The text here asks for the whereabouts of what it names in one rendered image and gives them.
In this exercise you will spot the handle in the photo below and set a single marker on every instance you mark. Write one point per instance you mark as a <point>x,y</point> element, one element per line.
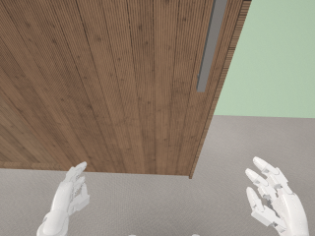
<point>212,36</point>

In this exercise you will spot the wardrobe door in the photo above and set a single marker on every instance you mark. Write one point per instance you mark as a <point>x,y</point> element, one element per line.
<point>17,142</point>
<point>112,83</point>

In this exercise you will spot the robot right hand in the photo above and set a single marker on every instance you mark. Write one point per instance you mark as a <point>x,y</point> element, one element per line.
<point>293,220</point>

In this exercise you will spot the robot left hand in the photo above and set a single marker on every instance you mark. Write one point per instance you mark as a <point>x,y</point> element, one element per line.
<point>64,198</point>

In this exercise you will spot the left robot forearm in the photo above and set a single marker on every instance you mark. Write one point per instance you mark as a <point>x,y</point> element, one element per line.
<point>55,223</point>

